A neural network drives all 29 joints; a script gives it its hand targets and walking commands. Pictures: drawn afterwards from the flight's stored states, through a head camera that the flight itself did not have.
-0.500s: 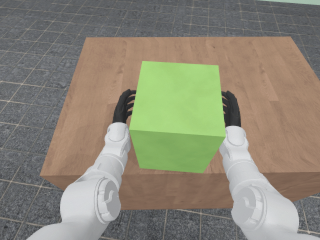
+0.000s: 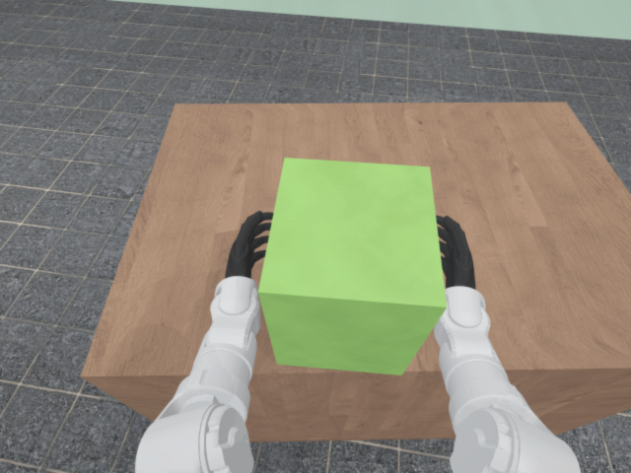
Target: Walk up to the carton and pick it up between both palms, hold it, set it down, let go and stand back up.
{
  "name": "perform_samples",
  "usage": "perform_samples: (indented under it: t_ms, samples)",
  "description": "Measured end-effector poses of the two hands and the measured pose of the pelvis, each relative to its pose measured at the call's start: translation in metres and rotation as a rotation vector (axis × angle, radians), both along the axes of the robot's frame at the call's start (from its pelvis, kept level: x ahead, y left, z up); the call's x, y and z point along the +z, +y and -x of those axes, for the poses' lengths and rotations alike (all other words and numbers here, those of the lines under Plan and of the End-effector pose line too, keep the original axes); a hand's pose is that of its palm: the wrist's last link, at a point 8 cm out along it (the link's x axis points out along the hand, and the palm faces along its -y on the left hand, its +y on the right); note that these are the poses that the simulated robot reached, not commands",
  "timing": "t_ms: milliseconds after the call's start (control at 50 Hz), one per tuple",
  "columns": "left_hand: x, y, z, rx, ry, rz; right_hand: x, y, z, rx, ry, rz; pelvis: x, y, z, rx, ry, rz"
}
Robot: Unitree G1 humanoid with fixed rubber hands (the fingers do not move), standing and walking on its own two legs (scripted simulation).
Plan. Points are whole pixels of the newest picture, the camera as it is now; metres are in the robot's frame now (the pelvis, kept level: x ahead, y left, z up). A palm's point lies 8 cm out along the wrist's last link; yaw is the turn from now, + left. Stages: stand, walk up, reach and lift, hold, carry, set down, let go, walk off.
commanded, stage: reach and lift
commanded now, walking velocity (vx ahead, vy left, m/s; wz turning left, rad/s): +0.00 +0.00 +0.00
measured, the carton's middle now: (347, 273) +0.40 -0.03 -0.02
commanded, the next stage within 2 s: none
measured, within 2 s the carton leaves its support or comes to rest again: leaves its support in 0.64 s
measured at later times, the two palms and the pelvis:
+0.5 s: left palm (242, 269) +0.39 +0.12 +0.02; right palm (456, 277) +0.37 -0.17 +0.03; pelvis +0.00 +0.00 +0.00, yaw +0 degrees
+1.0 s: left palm (235, 271) +0.37 +0.12 +0.05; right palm (461, 273) +0.36 -0.17 +0.05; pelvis -0.02 +0.00 +0.00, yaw +0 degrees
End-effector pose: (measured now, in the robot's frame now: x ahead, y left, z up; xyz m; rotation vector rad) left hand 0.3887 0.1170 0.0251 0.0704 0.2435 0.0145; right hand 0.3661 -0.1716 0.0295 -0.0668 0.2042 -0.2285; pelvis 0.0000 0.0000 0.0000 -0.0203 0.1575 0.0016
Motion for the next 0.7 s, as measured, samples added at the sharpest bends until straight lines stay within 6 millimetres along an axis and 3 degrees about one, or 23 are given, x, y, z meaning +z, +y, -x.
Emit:
perform_samples:
  t_ms: [540, 700]
  samples:
    - [-0.0012, 0.0004, 0.0011, 0.009, 0.001, 0.019, -0.0003, 0.0005, 0.0005, 0.004, -0.010, 0.008, 0.0005, 0.0015, 0.0010, 0.004, 0.033, -0.001]
    - [0.0024, 0.0018, 0.0081, 0.024, -0.044, 0.034, 0.0082, 0.0018, 0.0029, 0.020, -0.059, 0.029, 0.0007, 0.0004, 0.0061, 0.010, 0.034, 0.000]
